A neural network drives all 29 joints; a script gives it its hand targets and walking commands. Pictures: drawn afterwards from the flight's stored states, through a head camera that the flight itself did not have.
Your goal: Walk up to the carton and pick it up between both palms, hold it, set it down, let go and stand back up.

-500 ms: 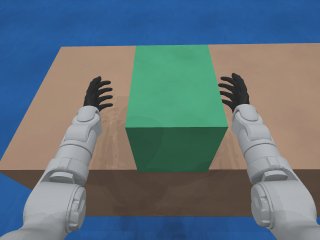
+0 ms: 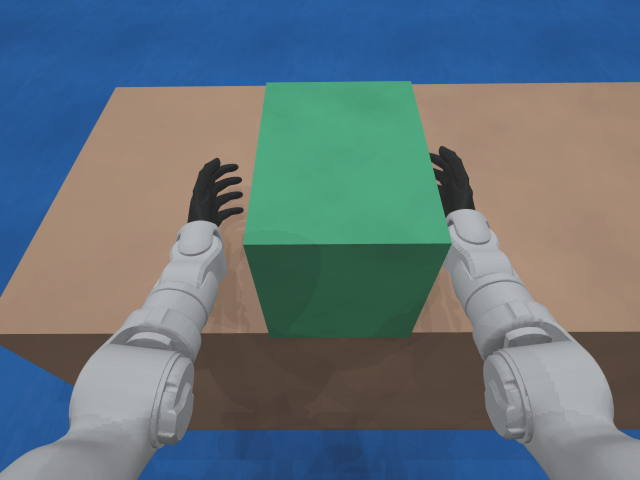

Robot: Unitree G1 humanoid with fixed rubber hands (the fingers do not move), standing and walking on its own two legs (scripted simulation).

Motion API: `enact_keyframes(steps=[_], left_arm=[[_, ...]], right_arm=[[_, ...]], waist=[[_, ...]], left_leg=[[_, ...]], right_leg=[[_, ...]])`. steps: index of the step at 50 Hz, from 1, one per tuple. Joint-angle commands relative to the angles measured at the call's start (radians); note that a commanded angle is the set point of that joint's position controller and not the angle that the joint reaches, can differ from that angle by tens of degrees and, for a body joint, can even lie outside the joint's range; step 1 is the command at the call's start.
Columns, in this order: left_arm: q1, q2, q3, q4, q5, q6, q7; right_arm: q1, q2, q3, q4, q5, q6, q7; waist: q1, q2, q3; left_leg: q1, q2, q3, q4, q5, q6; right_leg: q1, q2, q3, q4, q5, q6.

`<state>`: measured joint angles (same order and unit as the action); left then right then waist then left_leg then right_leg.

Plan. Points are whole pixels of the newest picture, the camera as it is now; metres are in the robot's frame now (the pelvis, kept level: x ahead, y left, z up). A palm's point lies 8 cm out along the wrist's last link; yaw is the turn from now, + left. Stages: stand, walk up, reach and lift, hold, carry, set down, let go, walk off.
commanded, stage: reach and lift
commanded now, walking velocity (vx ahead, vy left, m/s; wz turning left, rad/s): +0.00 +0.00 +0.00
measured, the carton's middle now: (339, 212) +0.47 +0.00 +0.05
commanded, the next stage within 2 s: none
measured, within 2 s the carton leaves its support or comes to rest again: leaves its support in 1.88 s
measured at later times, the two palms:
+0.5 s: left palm (229, 216) +0.44 +0.14 +0.08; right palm (453, 214) +0.44 -0.15 +0.08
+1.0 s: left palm (228, 218) +0.44 +0.14 +0.08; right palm (452, 220) +0.44 -0.15 +0.08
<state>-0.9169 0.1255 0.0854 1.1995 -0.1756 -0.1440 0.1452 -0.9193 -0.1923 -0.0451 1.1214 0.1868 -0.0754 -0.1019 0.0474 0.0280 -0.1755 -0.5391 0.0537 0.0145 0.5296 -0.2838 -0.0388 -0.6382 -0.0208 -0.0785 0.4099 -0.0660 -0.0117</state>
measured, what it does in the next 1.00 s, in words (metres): stands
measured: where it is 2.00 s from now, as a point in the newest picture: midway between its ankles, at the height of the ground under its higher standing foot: outside the picture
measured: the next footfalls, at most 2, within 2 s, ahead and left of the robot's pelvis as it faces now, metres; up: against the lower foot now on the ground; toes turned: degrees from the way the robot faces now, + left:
none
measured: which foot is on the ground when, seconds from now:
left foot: down 0.00-1.00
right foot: down 0.00-1.00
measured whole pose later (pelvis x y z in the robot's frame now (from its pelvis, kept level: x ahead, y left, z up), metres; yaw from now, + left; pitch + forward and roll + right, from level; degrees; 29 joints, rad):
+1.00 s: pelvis +0.04 +0.01 +0.02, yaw +0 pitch +6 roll -2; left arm -0.71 -0.11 0.43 0.86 0.27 -0.12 0.09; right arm -0.71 0.00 -0.40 0.93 -0.26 -0.23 -0.05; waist -0.01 0.02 0.01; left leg -0.18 0.05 0.02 0.34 -0.27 -0.02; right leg -0.28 -0.01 -0.08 0.24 -0.06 0.01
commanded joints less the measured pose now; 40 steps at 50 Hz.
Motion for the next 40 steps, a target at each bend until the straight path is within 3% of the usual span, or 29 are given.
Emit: enact_keyframes(steps=[1, 5, 8, 17, 20, 23, 25, 33, 40], left_arm=[[-0.584, 0.09, 0.003, -0.18, 0.021, -0.07, 0.002], [-0.602, 0.057, 0.037, -0.197, 0.069, -0.065, 0.004], [-0.594, 0.034, 0.083, -0.209, 0.11, -0.06, 0.009], [-0.555, -0.075, 0.186, -0.262, 0.257, -0.052, -0.027], [-0.559, -0.233, 0.212, -0.28, 0.347, -0.073, -0.074], [-0.502, -0.522, 0.208, -0.209, 0.475, -0.084, -0.175], [-0.434, -0.573, 0.211, -0.172, 0.501, -0.091, -0.203], [-0.348, -0.566, 0.197, -0.229, 0.519, -0.042, -0.204], [-0.299, -0.629, 0.117, -0.3, 0.488, -0.02, -0.195]], right_arm=[[-0.571, -0.051, -0.044, -0.171, -0.05, -0.051, 0.001], [-0.58, -0.028, -0.104, -0.179, -0.109, -0.053, -0.013], [-0.584, 0.024, -0.108, -0.21, -0.135, -0.05, -0.011], [-0.523, 0.169, -0.171, -0.252, -0.261, -0.059, 0.011], [-0.506, 0.343, -0.213, -0.263, -0.39, -0.089, 0.061], [-0.45, 0.682, -0.213, -0.229, -0.573, -0.127, 0.156], [-0.393, 0.74, -0.201, -0.208, -0.617, -0.152, 0.185], [-0.325, 0.733, -0.149, -0.157, -0.603, -0.183, 0.189], [-0.311, 0.749, -0.075, -0.193, -0.558, -0.199, 0.19]], waist=[[-0.018, -0.05, -0.708], [-0.031, -0.047, -0.731], [-0.001, -0.062, -0.734], [-0.001, -0.063, -0.677], [-0.004, -0.062, -0.666], [-0.013, -0.058, -0.561], [-0.013, -0.067, -0.524], [0.01, -0.067, -0.329], [-0.001, -0.059, -0.352]], left_leg=[[-0.069, -0.07, 0.045, -0.078, 0.304, -0.048], [-0.05, -0.071, 0.048, -0.088, 0.309, -0.051], [-0.052, -0.075, 0.059, -0.089, 0.339, -0.043], [-0.044, -0.086, 0.08, -0.144, 0.352, -0.027], [0.008, -0.087, 0.086, -0.17, 0.357, -0.025], [0.032, -0.092, 0.093, -0.214, 0.34, -0.02], [0.008, -0.092, 0.096, -0.234, 0.318, -0.013], [0.065, -0.077, 0.104, -0.269, 0.301, 0.006], [0.105, -0.071, 0.093, -0.235, 0.403, -0.003]], right_leg=[[0.736, 0.04, 0.067, 0.083, 0.245, 0.002], [0.749, 0.043, 0.059, 0.077, 0.243, 0.008], [0.781, 0.042, 0.06, 0.075, 0.253, 0.012], [0.911, 0.028, 0.063, 0.05, 0.326, 0.03], [0.918, 0.026, 0.04, 0.022, 0.305, 0.035], [0.998, 0.02, 0.017, 0.001, 0.365, 0.037], [1.063, 0.018, 0.016, 0.009, 0.425, 0.034], [1.034, 0.022, 0.004, -0.026, 0.375, 0.04], [1.037, 0.028, 0.002, -0.022, 0.484, 0.032]])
